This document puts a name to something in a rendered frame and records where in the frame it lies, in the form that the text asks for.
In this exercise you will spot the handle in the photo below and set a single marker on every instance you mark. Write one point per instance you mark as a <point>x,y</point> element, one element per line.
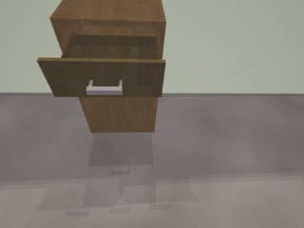
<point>104,90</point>

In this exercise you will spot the drawer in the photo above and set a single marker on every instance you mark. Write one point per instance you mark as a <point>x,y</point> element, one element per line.
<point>107,60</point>

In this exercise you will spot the cabinet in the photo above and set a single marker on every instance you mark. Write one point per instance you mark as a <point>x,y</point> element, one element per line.
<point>113,17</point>

